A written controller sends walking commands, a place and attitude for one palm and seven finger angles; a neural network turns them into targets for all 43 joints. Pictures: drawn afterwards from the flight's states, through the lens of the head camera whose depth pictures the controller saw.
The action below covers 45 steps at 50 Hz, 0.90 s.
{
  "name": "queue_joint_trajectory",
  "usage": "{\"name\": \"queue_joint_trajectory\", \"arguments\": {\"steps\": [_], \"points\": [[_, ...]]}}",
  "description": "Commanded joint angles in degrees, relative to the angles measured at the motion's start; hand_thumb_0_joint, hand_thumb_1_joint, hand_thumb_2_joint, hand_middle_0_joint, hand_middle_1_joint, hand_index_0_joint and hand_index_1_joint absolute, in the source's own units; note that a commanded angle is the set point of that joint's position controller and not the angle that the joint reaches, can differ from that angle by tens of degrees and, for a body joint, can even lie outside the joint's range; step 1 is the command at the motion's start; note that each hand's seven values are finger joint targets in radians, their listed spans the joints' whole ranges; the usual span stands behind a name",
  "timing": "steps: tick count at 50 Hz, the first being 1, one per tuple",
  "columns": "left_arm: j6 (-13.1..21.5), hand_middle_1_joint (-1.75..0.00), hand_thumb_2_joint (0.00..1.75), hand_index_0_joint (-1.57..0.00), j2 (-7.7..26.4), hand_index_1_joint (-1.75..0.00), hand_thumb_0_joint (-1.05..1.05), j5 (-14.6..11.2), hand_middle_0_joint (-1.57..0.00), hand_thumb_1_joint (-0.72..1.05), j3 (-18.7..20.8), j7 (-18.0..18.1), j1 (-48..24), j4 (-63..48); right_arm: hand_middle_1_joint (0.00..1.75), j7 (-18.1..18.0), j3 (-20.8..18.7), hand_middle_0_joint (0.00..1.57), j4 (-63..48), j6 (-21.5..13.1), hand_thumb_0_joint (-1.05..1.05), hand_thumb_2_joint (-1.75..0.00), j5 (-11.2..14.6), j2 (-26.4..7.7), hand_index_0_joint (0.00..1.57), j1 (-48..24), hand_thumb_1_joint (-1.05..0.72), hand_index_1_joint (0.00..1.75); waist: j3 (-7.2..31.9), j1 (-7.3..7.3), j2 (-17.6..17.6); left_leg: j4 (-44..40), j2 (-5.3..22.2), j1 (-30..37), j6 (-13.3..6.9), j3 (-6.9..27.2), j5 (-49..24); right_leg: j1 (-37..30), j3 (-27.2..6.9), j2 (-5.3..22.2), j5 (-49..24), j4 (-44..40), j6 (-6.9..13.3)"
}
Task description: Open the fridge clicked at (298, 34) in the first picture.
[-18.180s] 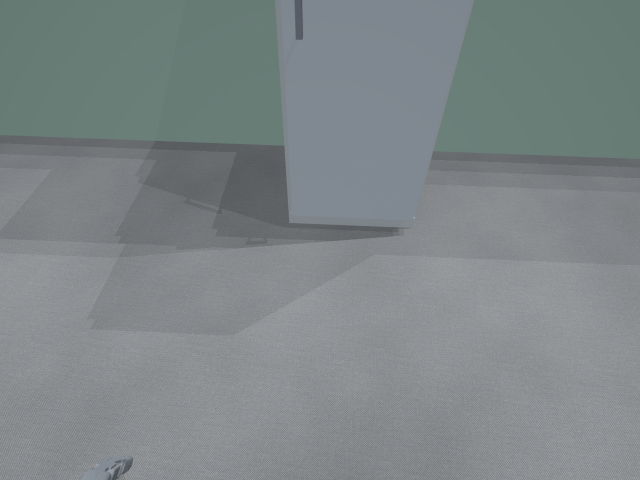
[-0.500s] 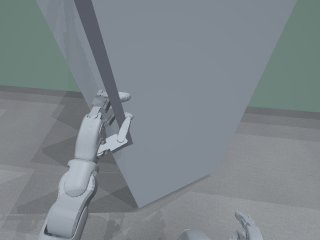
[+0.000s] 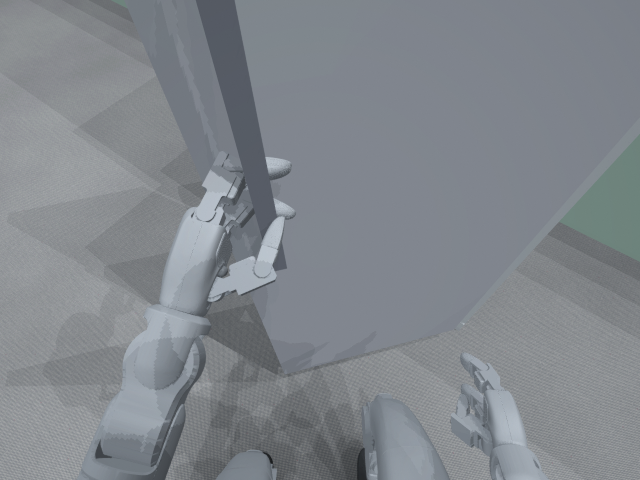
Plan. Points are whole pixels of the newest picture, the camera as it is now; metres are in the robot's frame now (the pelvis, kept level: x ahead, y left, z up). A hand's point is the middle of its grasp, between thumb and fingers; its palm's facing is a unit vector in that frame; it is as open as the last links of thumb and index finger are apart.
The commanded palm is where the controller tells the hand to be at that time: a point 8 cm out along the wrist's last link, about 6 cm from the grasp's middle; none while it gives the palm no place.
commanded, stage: walk backward, drawing the door open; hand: left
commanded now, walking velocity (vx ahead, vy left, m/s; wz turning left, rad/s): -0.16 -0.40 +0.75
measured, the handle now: (246, 131) +0.36 +0.06 +0.25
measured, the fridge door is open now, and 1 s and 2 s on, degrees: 51 91 79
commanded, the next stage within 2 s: stop walking and hold the door back in 0.62 s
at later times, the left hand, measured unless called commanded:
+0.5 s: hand (406, 437) +0.15 -0.05 +0.15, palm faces +0.32 -0.91 -0.27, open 7.4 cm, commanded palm +0.11 -0.01 +0.15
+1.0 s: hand out of the picture +0.07 -0.18 +0.15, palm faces +0.73 -0.63 -0.27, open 7.2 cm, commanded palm +0.04 -0.12 +0.14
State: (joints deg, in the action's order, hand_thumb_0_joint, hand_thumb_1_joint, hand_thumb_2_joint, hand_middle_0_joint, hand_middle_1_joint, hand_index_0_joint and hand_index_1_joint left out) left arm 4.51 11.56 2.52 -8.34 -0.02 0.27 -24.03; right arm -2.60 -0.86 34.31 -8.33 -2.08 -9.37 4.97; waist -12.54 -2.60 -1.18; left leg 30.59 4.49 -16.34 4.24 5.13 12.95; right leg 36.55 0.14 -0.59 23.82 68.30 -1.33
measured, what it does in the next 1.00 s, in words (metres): steps to the right, turning left: right foot, then left foot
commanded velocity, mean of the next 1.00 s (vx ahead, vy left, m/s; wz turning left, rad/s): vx -0.04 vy -0.14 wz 0.52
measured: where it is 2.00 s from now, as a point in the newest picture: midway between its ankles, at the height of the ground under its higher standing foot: outside the picture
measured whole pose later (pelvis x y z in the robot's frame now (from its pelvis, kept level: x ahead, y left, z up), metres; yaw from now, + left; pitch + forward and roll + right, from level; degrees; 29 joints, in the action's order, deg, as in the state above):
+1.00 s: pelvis -0.05 -0.51 +0.01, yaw +43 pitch -3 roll +3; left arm 8.5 14.9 -2.1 0.4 3.6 -6.2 5.8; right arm -5.3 -1.6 38.6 -1.5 0.2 -15.9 8.1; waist -0.7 2.1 -0.5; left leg 57.3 -2.2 -22.2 1.1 -2.1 22.6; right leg 16.1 9.9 6.7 8.3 26.7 2.0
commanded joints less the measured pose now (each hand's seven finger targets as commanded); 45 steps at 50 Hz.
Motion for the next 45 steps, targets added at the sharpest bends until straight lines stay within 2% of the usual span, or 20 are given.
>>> {"name": "queue_joint_trajectory", "arguments": {"steps": [1,4,6,7,9,12,17,18,20,21,24,27,32,34,35,36,37,38,41,45], "points": [[6.1,-1.4,0.9,-0.45,-2.23,-1.4,0.0,-2.06,-0.45,0.9,3.39,1.0,-13.03,-18.58,0.3,1.21,-4.13,0.2,-7.34,-3.3,0.0,-0.9,2.23,-8.84,0.2,-2.06,-0.9,0.3,22.71,0.86,-10.3,-8.96,9.17,0.3,-7.97,1.09,-10.14,-20.5,-1.2,2.26,-10.12,-18.84,-1.11],[5.81,-1.4,0.9,-0.45,0.65,-1.4,0.0,-1.98,-0.45,0.9,6.67,2.39,-12.69,-17.35,0.3,1.28,-3.58,0.2,-8.6,-1.44,0.0,-0.9,4.04,-7.46,0.2,-3.64,-0.9,0.3,23.62,1.55,-12.63,-8.28,5.72,-5.89,-7.87,3.6,7.82,-33.62,5.72,-1.83,-10.07,-34.38,-3.12],[5.22,-1.4,0.9,-0.45,4.68,-1.4,0.0,-1.88,-0.45,0.9,10.38,3.38,-11.24,-18.04,0.3,0.95,-2.85,0.2,-8.07,-0.33,0.0,-0.9,4.68,-5.57,0.2,-3.48,-0.9,0.3,23.76,1.89,-3.2,2.26,-1.34,-5.81,-4.81,-2.06,14.36,-33.28,5.14,0.6,-8.08,-44.54,-2.2],[4.86,-1.4,0.9,-0.45,5.74,-1.4,0.0,-2.01,-0.45,0.9,11.13,3.65,-11.11,-19.09,0.3,0.78,-2.14,0.2,-7.95,0.34,0.0,-0.9,4.62,-2.66,0.2,-3.48,-0.9,0.3,24.36,2.06,10.79,17.89,-6.65,-9.66,-2.31,-7.21,19.34,-31.5,-1.35,9.11,-4.05,-50.59,1.16],[5.31,-1.4,0.9,-0.45,10.76,-1.4,0.0,-1.7,-0.45,0.9,17.5,3.39,-10.82,-20.24,0.3,-0.95,-3.94,0.2,-7.69,0.13,0.0,-0.9,3.62,-4.25,0.2,-4.72,-0.9,0.3,27.3,3.94,26.69,51.29,-5.13,-11.86,-3.17,-3.8,25.58,-24.08,-13.33,22.54,-4.68,-53.18,9.94],[6.02,-1.4,0.9,-0.45,4.96,-1.4,0.0,-2.2,-0.45,0.9,12.86,2.41,-7.95,-20.57,0.3,-1.24,-1.66,0.2,-9.33,0.87,0.0,-0.9,2.11,-2.2,0.2,-7.37,-0.9,0.3,21.81,3.02,11.14,43.17,-1.79,-13.32,-2.49,-6.94,20.75,-27.62,-0.64,17.45,-22.26,-44.6,11.81],[5.82,-1.4,0.9,-0.45,3.58,-1.4,0.0,-3.5,-0.45,0.9,11.29,2.86,-5.59,-19.1,0.3,-2.04,-1.47,0.2,-9.24,-0.06,0.0,-0.9,1.69,-3.44,0.2,-0.31,-0.9,0.3,24.1,0.89,9.69,2.5,-2.52,3.74,-4.03,-11.77,12.73,-22.54,6.03,12.44,-21.1,-37.27,8.08],[5.92,-1.4,0.9,-0.45,3.16,-1.4,0.0,-3.39,-0.45,0.9,9.9,2.66,-8.23,-20.1,0.3,-2.19,-2.02,0.2,-8.98,-0.74,0.0,-0.9,1.6,-4.24,0.2,2.35,-0.9,0.3,24.11,-1.23,5.18,-6.96,1.45,13.31,-5.0,-7.74,4.76,-13.91,6.72,11.7,-16.88,-29.38,6.28],[7.69,-1.4,0.9,-0.45,2.63,-1.4,0.0,-1.14,-0.45,0.9,8.46,1.95,-10.17,-19.59,0.3,-1.94,-3.38,0.2,-9.85,-1.86,0.0,-0.9,-0.21,-9.07,0.2,2.03,-0.9,0.3,21.79,0.1,-11.35,-14.97,29.35,27.07,-14.49,34.15,-26.3,10.04,1.37,4.52,5.63,-7.52,-0.09],[8.42,-1.4,0.9,-0.45,5.57,-1.4,0.0,0.5,-0.45,0.9,11.23,2.29,-10.11,-15.62,0.3,-1.85,-3.5,0.2,-9.11,-1.05,0.0,-0.9,-0.44,-9.59,0.2,2.29,-0.9,0.3,22.01,0.5,-8.65,-13.83,32.36,27.97,-18.09,36.25,-37.86,10.27,-3.19,5.66,4.82,-1.79,-0.8],[8.38,-1.4,0.9,-0.45,7.69,-1.4,0.0,-0.44,-0.45,0.9,13.89,1.22,-9.24,-21.1,0.3,-1.15,-3.67,0.2,-7.12,-1.96,0.0,-0.9,0.49,-8.91,0.2,-1.78,-0.9,0.3,17.37,1.27,-10.65,-10.86,22.59,13.37,-14.35,18.9,-20.97,3.72,-6.98,6.19,-5.23,-1.0,-0.99],[5.72,-1.4,0.9,-0.45,2.99,-1.4,0.0,-2.24,-0.45,0.9,11.24,1.54,-4.22,-17.47,0.3,-0.12,-4.07,0.2,-5.97,-2.16,0.0,-0.9,1.96,-9.04,0.2,0.28,-0.9,0.3,19.05,2.46,-12.67,-10.11,12.77,4.13,-8.35,2.51,-11.23,-13.64,-2.04,3.1,-8.65,-15.17,-1.18],[5.19,-1.4,0.9,-0.45,4.77,-1.4,0.0,-2.76,-0.45,0.9,14.3,3.51,-1.61,-16.32,0.3,0.28,-3.76,0.2,-7.88,-0.88,0.0,-0.9,3.39,-8.34,0.2,-1.28,-0.9,0.3,19.04,2.41,-16.01,-11.22,8.25,-8.04,-7.85,4.81,13.94,-31.62,6.37,-2.74,-4.05,-35.09,-3.05],[5.63,-1.4,0.9,-0.45,9.23,-1.4,0.0,-2.92,-0.45,0.9,17.85,4.06,-1.79,-17.95,0.3,0.28,-3.04,0.2,-6.88,-0.55,0.0,-0.9,3.66,-4.99,0.2,-0.59,-0.9,0.3,21.7,2.95,3.78,9.15,-2.31,-7.07,-3.43,-4.06,17.77,-31.41,3.06,3.89,-5.53,-50.74,-0.75],[5.43,-1.4,0.9,-0.45,13.88,-1.4,0.0,-2.64,-0.45,0.9,22.0,4.52,-0.67,-19.78,0.3,-0.15,-2.94,0.2,-7.72,-0.42,0.0,-0.9,3.43,-2.99,0.2,-2.6,-0.9,0.3,21.46,4.05,23.56,32.75,-7.07,-15.05,-1.46,-8.47,23.96,-27.62,-10.55,16.86,-3.5,-55.13,5.33],[5.73,-1.4,0.9,-0.45,15.22,-1.4,0.0,-2.5,-0.45,0.9,24.22,5.3,0.15,-18.53,0.3,-1.11,-3.03,0.2,-7.07,-1.57,0.0,-0.9,3.23,-3.77,0.2,-4.01,-0.9,0.3,20.5,5.29,19.0,47.46,-5.87,-15.88,-2.55,-4.65,26.66,-21.75,-15.78,22.98,-10.85,-54.63,10.89],[4.4,-1.4,0.9,-0.45,12.01,-1.4,0.0,-2.7,-0.45,0.9,22.5,5.66,1.93,-7.18,0.3,-1.94,-2.57,0.2,-5.33,-0.74,0.0,-0.9,2.43,-4.45,0.2,-1.61,-0.9,0.3,21.42,3.78,16.22,51.48,-3.24,-18.63,-2.81,-1.65,23.23,-22.79,-15.07,24.5,-10.09,-51.98,11.1],[3.97,-1.4,0.9,-0.45,11.51,-1.4,0.0,-2.4,-0.45,0.9,20.09,5.23,-5.51,-6.01,0.3,-2.18,-2.67,0.2,-5.17,-0.49,0.0,-0.9,2.0,-5.57,0.2,-3.12,-0.9,0.3,19.15,2.92,13.93,54.21,-2.78,-20.27,-2.16,-1.26,19.44,-21.21,-18.38,23.18,-11.71,-50.89,10.09],[5.49,-1.4,0.9,-0.45,14.67,-1.4,0.0,-4.17,-0.45,0.9,22.8,7.42,-19.36,9.87,0.3,-3.23,-1.15,0.2,-1.98,2.17,0.0,-0.9,1.89,-6.89,0.2,-1.75,-0.9,0.3,20.78,2.26,8.54,45.98,-2.33,-18.8,-1.86,-1.86,10.43,-26.67,-9.82,20.98,-18.61,-47.74,8.17],[7.06,-1.4,0.9,-0.45,13.67,-1.4,0.0,-5.27,-0.45,0.9,20.64,7.58,-22.78,16.02,0.3,-3.53,-1.48,0.2,-3.82,3.63,0.0,-0.9,1.79,-9.22,0.2,-1.86,-0.9,0.3,20.31,3.98,13.55,30.2,-4.79,-15.56,-3.02,-3.91,8.97,-31.19,-12.07,21.62,-9.33,-54.0,5.98]]}}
